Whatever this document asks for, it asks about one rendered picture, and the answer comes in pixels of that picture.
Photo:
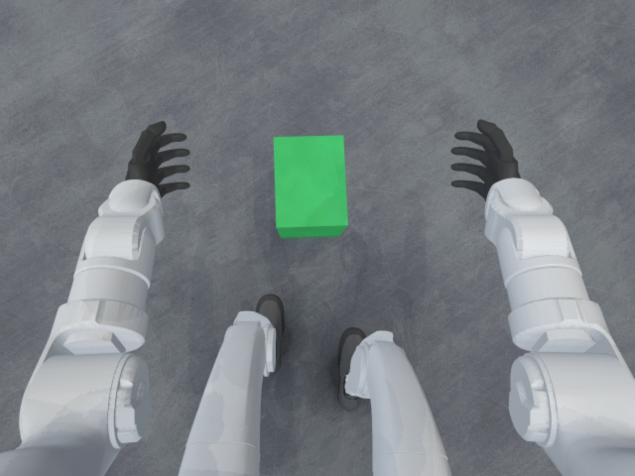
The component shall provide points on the carton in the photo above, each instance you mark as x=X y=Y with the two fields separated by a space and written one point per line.
x=310 y=186

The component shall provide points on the robot left foot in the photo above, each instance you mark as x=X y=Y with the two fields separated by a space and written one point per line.
x=271 y=306

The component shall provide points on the robot foot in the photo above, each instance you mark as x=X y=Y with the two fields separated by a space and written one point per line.
x=350 y=339
x=271 y=306

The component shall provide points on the robot left hand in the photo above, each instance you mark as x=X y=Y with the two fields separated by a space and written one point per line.
x=146 y=160

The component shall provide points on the robot left forearm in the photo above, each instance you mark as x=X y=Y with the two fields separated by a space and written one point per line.
x=105 y=310

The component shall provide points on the robot right forearm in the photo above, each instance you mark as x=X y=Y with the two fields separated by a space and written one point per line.
x=551 y=310

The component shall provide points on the robot left upper arm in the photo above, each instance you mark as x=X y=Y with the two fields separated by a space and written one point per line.
x=80 y=411

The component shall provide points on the robot right upper arm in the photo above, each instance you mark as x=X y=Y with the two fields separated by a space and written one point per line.
x=580 y=407

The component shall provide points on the robot right foot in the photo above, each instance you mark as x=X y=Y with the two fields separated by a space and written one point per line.
x=350 y=339

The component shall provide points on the robot right hand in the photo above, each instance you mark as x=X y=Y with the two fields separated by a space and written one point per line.
x=497 y=157

